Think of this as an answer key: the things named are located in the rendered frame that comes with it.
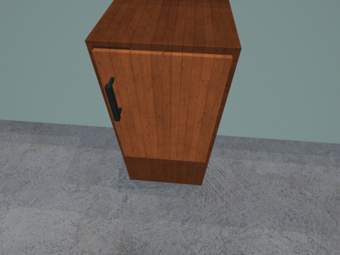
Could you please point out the cupboard door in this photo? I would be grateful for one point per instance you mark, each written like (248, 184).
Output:
(169, 100)

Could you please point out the handle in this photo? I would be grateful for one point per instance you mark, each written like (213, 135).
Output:
(112, 100)

